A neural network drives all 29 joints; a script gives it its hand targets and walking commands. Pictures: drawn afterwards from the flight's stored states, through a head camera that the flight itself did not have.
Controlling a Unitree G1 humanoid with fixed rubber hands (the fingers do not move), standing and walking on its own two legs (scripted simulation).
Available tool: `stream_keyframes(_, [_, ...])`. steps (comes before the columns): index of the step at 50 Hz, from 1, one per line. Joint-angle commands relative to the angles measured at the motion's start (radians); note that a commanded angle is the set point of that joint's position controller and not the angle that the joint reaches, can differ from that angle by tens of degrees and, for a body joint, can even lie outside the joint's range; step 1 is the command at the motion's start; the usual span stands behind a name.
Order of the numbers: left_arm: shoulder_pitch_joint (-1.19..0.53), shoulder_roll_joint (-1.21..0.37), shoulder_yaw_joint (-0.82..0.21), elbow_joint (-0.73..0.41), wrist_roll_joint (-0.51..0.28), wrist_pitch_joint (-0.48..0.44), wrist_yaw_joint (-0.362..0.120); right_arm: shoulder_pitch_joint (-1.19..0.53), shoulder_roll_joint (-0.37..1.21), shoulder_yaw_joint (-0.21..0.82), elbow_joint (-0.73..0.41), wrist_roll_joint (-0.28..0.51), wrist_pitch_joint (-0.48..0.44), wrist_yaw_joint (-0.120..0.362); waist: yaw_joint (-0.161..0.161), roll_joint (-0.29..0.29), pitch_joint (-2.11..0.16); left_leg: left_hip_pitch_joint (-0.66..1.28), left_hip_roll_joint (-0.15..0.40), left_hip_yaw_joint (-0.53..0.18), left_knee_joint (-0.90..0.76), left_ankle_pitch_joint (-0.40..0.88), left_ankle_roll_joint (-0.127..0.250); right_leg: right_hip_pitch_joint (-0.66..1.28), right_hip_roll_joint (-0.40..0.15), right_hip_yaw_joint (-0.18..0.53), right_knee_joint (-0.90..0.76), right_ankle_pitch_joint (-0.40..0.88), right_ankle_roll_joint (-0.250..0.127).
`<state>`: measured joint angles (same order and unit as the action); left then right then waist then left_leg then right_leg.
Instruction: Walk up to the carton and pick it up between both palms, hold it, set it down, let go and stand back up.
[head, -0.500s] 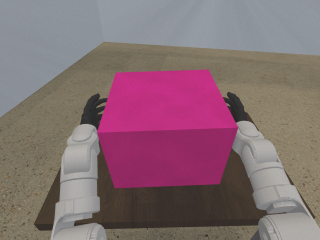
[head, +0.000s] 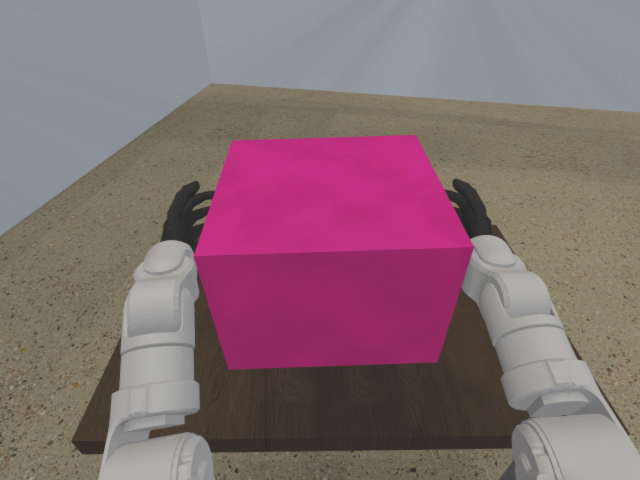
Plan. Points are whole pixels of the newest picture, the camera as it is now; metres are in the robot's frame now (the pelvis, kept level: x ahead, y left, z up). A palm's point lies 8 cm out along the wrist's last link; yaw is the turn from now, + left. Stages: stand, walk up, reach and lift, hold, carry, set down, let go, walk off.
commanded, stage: hold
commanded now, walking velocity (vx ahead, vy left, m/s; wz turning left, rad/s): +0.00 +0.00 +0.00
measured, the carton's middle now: (328, 244) +0.40 +0.00 +0.14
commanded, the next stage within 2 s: set down in 0.82 s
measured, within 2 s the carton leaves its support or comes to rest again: neither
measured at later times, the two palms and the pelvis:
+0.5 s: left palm (183, 248) +0.36 +0.18 +0.18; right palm (478, 242) +0.36 -0.18 +0.18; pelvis +0.01 +0.00 +0.00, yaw +0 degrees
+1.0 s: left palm (188, 233) +0.38 +0.17 +0.19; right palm (479, 238) +0.36 -0.19 +0.18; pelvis +0.01 +0.00 +0.00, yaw +0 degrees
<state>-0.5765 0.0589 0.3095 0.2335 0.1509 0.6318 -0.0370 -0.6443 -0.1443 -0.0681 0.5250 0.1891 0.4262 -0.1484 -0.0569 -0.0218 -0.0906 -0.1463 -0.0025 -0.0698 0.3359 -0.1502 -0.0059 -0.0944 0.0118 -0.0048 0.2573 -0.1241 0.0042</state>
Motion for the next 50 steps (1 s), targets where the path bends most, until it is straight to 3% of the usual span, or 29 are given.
stream_keyframes(1, [-0.724,-0.593,-0.57,-0.177,-0.157,-0.075,-0.12,-0.813,0.65,0.368,-0.386,0.114,-0.099,0.126,-0.013,0.057,-0.408,0.121,-0.05,0.051,-0.023,0.161,-0.028,0.108,0.047,-0.029,-0.015,0.113,0.013])
stream_keyframes(3, [-0.698,-0.581,-0.574,-0.19,-0.157,-0.075,-0.126,-0.804,0.645,0.378,-0.422,0.12,-0.103,0.116,-0.033,0.04,-0.442,0.136,-0.05,0.046,-0.006,0.182,-0.027,0.145,0.042,-0.028,-0.004,0.171,0.019])
stream_keyframes(4, [-0.705,-0.591,-0.575,-0.188,-0.159,-0.074,-0.127,-0.804,0.632,0.377,-0.396,0.124,-0.099,0.116,-0.029,0.061,-0.416,0.134,-0.049,0.047,-0.009,0.192,-0.037,0.134,0.048,-0.037,-0.005,0.154,0.019])
stream_keyframes(5, [-0.671,-0.58,-0.564,-0.159,-0.148,-0.071,-0.126,-0.808,0.644,0.395,-0.408,0.13,-0.099,0.12,-0.016,0.043,-0.404,0.12,-0.051,0.049,-0.004,0.202,-0.031,0.143,0.045,-0.03,-0.001,0.166,0.014])
stream_keyframes(7, [-0.633,-0.592,-0.567,-0.211,-0.145,-0.07,-0.125,-0.767,0.632,0.412,-0.436,0.147,-0.097,0.114,-0.011,0.053,-0.411,0.151,-0.052,0.049,0.003,0.267,-0.039,0.161,0.051,-0.028,0.008,0.237,0.021])
stream_keyframes(10, [-0.635,-0.591,-0.576,-0.201,-0.144,-0.06,-0.12,-0.779,0.6,0.386,-0.43,0.146,-0.093,0.122,-0.023,0.072,-0.389,0.166,-0.042,0.045,0.007,0.26,-0.05,0.122,0.059,-0.046,-0.006,0.166,0.01])
stream_keyframes(12, [-0.606,-0.592,-0.583,-0.224,-0.155,-0.054,-0.123,-0.732,0.608,0.405,-0.441,0.152,-0.09,0.121,-0.02,0.048,-0.394,0.153,-0.046,0.04,0.012,0.3,-0.044,0.132,0.054,-0.035,-0.002,0.226,0.014])
stream_keyframes(13, [-0.624,-0.592,-0.597,-0.236,-0.159,-0.052,-0.127,-0.75,0.605,0.411,-0.467,0.149,-0.088,0.117,-0.037,0.04,-0.417,0.174,-0.047,0.039,0.029,0.328,-0.05,0.15,0.06,-0.032,0.007,0.257,0.013])
stream_keyframes(14, [-0.589,-0.585,-0.58,-0.206,-0.156,-0.047,-0.131,-0.74,0.599,0.409,-0.452,0.158,-0.086,0.116,-0.023,0.051,-0.389,0.163,-0.044,0.035,0.022,0.318,-0.048,0.155,0.055,-0.034,-0.003,0.246,0.014])
stream_keyframes(16, [-0.597,-0.597,-0.602,-0.255,-0.166,-0.051,-0.128,-0.754,0.607,0.426,-0.516,0.166,-0.091,0.112,-0.03,0.047,-0.418,0.169,-0.046,0.04,0.023,0.34,-0.054,0.154,0.061,-0.029,0.001,0.271,0.01])
stream_keyframes(18, [-0.586,-0.621,-0.64,-0.323,-0.183,-0.055,-0.113,-0.766,0.616,0.467,-0.604,0.193,-0.094,0.11,0.0,0.068,-0.475,0.179,-0.049,0.037,0.042,0.399,-0.068,0.178,0.07,-0.028,0.016,0.312,0.009])
stream_keyframes(20, [-0.61,-0.592,-0.657,-0.371,-0.196,-0.056,-0.109,-0.73,0.615,0.473,-0.608,0.209,-0.084,0.106,-0.014,0.08,-0.483,0.196,-0.048,0.032,0.06,0.449,-0.072,0.174,0.072,-0.026,0.023,0.366,0.01])
stream_keyframes(21, [-0.604,-0.565,-0.609,-0.325,-0.175,-0.051,-0.114,-0.73,0.608,0.458,-0.567,0.195,-0.067,0.107,0.004,0.03,-0.403,0.154,-0.044,0.033,0.043,0.375,-0.058,0.153,0.065,-0.015,0.01,0.31,0.014])
stream_keyframes(22, [-0.617,-0.543,-0.611,-0.318,-0.167,-0.046,-0.119,-0.7,0.602,0.435,-0.524,0.177,-0.059,0.106,-0.019,0.066,-0.394,0.159,-0.045,0.038,0.028,0.325,-0.055,0.149,0.056,-0.014,0.003,0.27,0.011])
stream_keyframes(24, [-0.567,-0.545,-0.581,-0.258,-0.152,-0.02,-0.13,-0.694,0.589,0.409,-0.466,0.157,-0.048,0.111,-0.005,0.05,-0.301,0.126,-0.039,0.044,-0.016,0.244,-0.042,0.13,0.053,-0.016,-0.021,0.177,0.009])
stream_keyframes(25, [-0.568,-0.555,-0.585,-0.266,-0.15,-0.016,-0.134,-0.674,0.59,0.408,-0.477,0.156,-0.048,0.11,-0.028,0.045,-0.321,0.128,-0.041,0.044,-0.017,0.231,-0.043,0.132,0.048,-0.018,-0.021,0.193,0.01])
stream_keyframes(26, [-0.566,-0.55,-0.567,-0.261,-0.15,-0.018,-0.136,-0.693,0.589,0.415,-0.469,0.154,-0.047,0.115,-0.002,0.032,-0.32,0.124,-0.04,0.048,-0.029,0.21,-0.035,0.14,0.047,-0.019,-0.023,0.174,0.015])
stream_keyframes(30, [-0.648,-0.572,-0.581,-0.248,-0.153,-0.034,-0.128,-0.762,0.607,0.386,-0.445,0.143,-0.066,0.125,-0.002,0.079,-0.328,0.117,-0.042,0.053,-0.029,0.17,-0.038,0.114,0.039,-0.018,-0.029,0.11,0.005])
stream_keyframes(34, [-0.727,-0.591,-0.569,-0.188,-0.154,-0.051,-0.124,-0.833,0.634,0.351,-0.396,0.112,-0.086,0.139,-0.007,0.068,-0.352,0.096,-0.042,0.054,-0.052,0.067,-0.021,0.079,0.038,-0.025,-0.037,0.014,0.004])
stream_keyframes(38, [-0.703,-0.611,-0.593,-0.209,-0.174,-0.074,-0.122,-0.832,0.657,0.398,-0.454,0.122,-0.109,0.131,-0.006,0.055,-0.468,0.141,-0.048,0.052,-0.015,0.206,-0.031,0.128,0.05,-0.026,0.0,0.16,0.014])
stream_keyframes(39, [-0.684,-0.601,-0.574,-0.168,-0.162,-0.075,-0.124,-0.836,0.653,0.398,-0.44,0.122,-0.107,0.128,-0.008,0.02,-0.456,0.141,-0.048,0.053,-0.008,0.206,-0.025,0.133,0.048,-0.028,-0.008,0.17,0.019])
stream_keyframes(40, [-0.701,-0.595,-0.571,-0.182,-0.155,-0.077,-0.126,-0.834,0.653,0.413,-0.464,0.121,-0.106,0.122,-0.01,0.024,-0.469,0.123,-0.053,0.052,-0.001,0.193,-0.026,0.167,0.039,-0.026,0.002,0.193,0.02])
stream_keyframes(41, [-0.673,-0.568,-0.531,-0.111,-0.125,-0.068,-0.131,-0.814,0.65,0.388,-0.392,0.106,-0.086,0.118,-0.005,0.009,-0.373,0.084,-0.055,0.06,-0.024,0.124,-0.011,0.159,0.03,-0.018,-0.014,0.14,0.025])
stream_keyframes(42, [-0.666,-0.559,-0.505,-0.142,-0.129,-0.088,-0.147,-0.796,0.629,0.346,-0.405,0.071,-0.111,0.122,-0.038,-0.025,-0.424,0.104,-0.069,0.078,-0.054,0.089,0.015,0.188,0.031,-0.032,-0.01,0.132,0.022])
stream_keyframes(45, [-0.647,-0.544,-0.501,-0.138,-0.109,-0.139,-0.155,-0.787,0.633,0.364,-0.433,0.046,-0.177,0.129,-0.015,-0.008,-0.463,0.128,-0.068,0.083,-0.035,0.167,-0.001,0.231,0.039,-0.035,0.009,0.212,0.025])
stream_keyframes(46, [-0.638,-0.533,-0.499,-0.141,-0.114,-0.158,-0.159,-0.763,0.632,0.374,-0.421,0.041,-0.198,0.124,-0.026,-0.026,-0.427,0.118,-0.07,0.08,-0.043,0.189,-0.005,0.258,0.033,-0.037,0.011,0.27,0.026])
stream_keyframes(47, [-0.625,-0.528,-0.474,-0.113,-0.098,-0.178,-0.173,-0.775,0.654,0.374,-0.438,0.032,-0.23,0.12,-0.016,-0.038,-0.414,0.095,-0.072,0.089,-0.037,0.175,-0.001,0.28,0.026,-0.024,0.017,0.29,0.028])
stream_keyframes(48, [-0.65,-0.547,-0.487,-0.116,-0.091,-0.198,-0.179,-0.734,0.644,0.343,-0.385,0.005,-0.248,0.123,-0.037,0.025,-0.347,0.101,-0.069,0.093,-0.048,0.156,-0.01,0.228,0.023,-0.044,0.004,0.206,0.027])
stream_keyframes(50, [-0.628,-0.546,-0.482,-0.055,-0.069,-0.227,-0.187,-0.75,0.622,0.303,-0.382,-0.038,-0.297,0.133,-0.054,-0.001,-0.33,0.104,-0.063,0.094,-0.058,0.125,-0.013,0.201,0.024,-0.065,-0.012,0.159,0.033])
